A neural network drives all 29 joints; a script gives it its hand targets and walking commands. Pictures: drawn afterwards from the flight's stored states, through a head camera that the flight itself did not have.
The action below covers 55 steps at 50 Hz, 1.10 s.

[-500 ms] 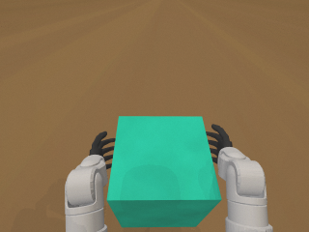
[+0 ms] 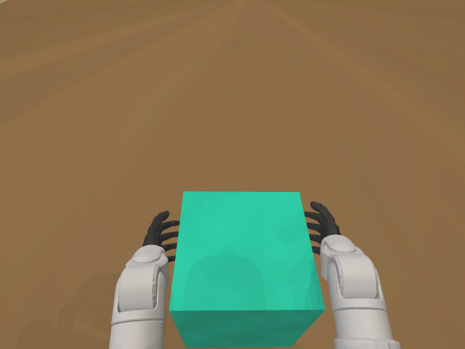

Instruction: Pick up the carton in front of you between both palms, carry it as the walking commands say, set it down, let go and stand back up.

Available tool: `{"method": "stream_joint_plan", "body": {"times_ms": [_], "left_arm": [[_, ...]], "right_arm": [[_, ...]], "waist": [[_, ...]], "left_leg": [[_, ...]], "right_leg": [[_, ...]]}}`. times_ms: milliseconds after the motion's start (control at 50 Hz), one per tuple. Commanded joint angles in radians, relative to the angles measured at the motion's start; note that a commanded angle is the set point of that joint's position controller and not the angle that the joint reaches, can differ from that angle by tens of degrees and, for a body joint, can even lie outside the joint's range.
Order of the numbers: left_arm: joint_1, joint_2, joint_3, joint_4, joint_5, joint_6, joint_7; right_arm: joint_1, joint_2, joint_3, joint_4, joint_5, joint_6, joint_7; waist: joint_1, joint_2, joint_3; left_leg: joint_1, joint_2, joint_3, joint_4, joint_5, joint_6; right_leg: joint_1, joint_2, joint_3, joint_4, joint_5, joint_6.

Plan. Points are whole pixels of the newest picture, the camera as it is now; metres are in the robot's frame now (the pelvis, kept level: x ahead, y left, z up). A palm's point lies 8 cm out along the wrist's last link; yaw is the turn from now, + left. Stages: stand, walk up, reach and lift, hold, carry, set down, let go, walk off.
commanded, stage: carry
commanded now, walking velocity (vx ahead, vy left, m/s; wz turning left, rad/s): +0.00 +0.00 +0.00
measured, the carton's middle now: (240, 273) +0.27 +0.00 -0.04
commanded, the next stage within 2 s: hold in 1.46 s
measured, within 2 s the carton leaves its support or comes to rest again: neither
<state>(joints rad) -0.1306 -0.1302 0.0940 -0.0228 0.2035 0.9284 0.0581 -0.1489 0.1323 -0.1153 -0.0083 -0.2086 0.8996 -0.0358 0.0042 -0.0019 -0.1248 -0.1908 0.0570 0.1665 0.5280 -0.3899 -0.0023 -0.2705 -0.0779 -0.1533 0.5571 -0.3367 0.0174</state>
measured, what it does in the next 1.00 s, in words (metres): shifts its weight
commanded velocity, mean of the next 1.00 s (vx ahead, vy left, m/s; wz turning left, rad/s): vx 0.00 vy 0.00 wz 0.00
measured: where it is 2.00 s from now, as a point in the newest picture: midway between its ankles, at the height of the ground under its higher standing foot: outside the picture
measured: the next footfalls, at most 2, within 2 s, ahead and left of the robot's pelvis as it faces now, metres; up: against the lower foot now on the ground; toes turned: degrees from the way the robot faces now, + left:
none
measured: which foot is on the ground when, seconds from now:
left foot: down 0.00-1.00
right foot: down 0.00-1.00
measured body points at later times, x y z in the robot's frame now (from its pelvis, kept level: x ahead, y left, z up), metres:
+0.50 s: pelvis -0.05 +0.00 +0.00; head -0.07 +0.00 +0.45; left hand +0.25 +0.15 +0.03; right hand +0.26 -0.15 +0.04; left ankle -0.07 +0.10 -0.73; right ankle -0.03 -0.12 -0.73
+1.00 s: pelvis -0.07 +0.01 +0.00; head -0.10 +0.01 +0.45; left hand +0.23 +0.16 +0.03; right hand +0.23 -0.14 +0.04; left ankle -0.07 +0.10 -0.73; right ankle -0.03 -0.12 -0.73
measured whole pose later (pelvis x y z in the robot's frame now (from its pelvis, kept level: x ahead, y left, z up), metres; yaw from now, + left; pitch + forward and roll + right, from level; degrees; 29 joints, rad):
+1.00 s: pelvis -0.07 +0.01 +0.00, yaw +0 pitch +1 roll +0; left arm -0.22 -0.14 0.17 0.20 0.25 0.75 0.04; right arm -0.24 0.15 -0.20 0.20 -0.26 0.72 -0.02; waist 0.00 0.00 -0.10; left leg -0.27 0.05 0.18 0.53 -0.29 0.03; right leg -0.33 -0.09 -0.15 0.51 -0.20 0.01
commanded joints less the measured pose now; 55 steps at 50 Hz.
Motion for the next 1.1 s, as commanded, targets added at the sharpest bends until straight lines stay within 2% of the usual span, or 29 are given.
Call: {"method": "stream_joint_plan", "body": {"times_ms": [0,120,220,340,420,560,1080], "left_arm": [[-0.503,-0.831,-0.542,-0.043,-0.273,-0.121,-0.235],[-0.596,-0.867,-0.425,0.139,-0.196,-0.259,-0.251],[-0.643,-0.928,-0.413,0.207,-0.185,-0.314,-0.264],[-0.611,-0.945,-0.482,0.14,-0.226,-0.268,-0.265],[-0.586,-0.917,-0.464,0.135,-0.218,-0.237,-0.263],[-0.625,-0.929,-0.483,0.113,-0.235,-0.241,-0.265],[-0.614,-0.926,-0.483,0.112,-0.234,-0.236,-0.265]], "right_arm": [[-0.422,0.832,0.527,0.005,0.249,-0.092,0.223],[-0.524,0.872,0.425,0.184,0.177,-0.226,0.236],[-0.568,0.932,0.414,0.259,0.167,-0.28,0.252],[-0.528,0.949,0.478,0.198,0.207,-0.233,0.255],[-0.501,0.922,0.459,0.197,0.198,-0.202,0.252],[-0.536,0.937,0.475,0.175,0.212,-0.205,0.253],[-0.52,0.937,0.468,0.183,0.208,-0.2,0.254]], "waist": [[-0.007,0.013,-0.242],[-0.005,0.001,-0.223],[-0.004,0.004,-0.227],[-0.005,0.007,-0.241],[-0.005,0.004,-0.223],[-0.005,0.002,-0.206],[-0.005,0.006,-0.222]], "left_leg": [[0.063,0.111,-0.064,-0.006,0.624,0.003],[0.034,0.113,-0.076,-0.039,0.477,0.008],[0.027,0.109,-0.084,-0.062,0.392,0.013],[0.027,0.108,-0.086,-0.065,0.377,0.014],[0.01,0.108,-0.087,-0.073,0.344,0.015],[-0.013,0.108,-0.094,-0.094,0.273,0.02],[-0.035,0.111,-0.101,-0.101,0.267,0.029]], "right_leg": [[0.115,-0.085,0.062,0.002,0.545,-0.015],[0.104,-0.087,0.07,-0.036,0.44,-0.019],[0.105,-0.089,0.078,-0.06,0.387,-0.024],[0.102,-0.092,0.081,-0.067,0.375,-0.023],[0.088,-0.092,0.083,-0.078,0.348,-0.021],[0.074,-0.091,0.087,-0.1,0.295,-0.02],[0.066,-0.091,0.087,-0.098,0.276,-0.012]]}}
